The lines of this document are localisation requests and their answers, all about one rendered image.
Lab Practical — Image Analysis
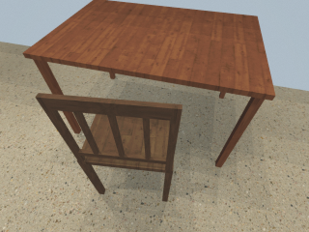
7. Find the table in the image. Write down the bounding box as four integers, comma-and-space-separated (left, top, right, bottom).
23, 0, 276, 168

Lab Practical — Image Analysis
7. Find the chair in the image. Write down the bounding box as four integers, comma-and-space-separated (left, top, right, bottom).
35, 93, 183, 202

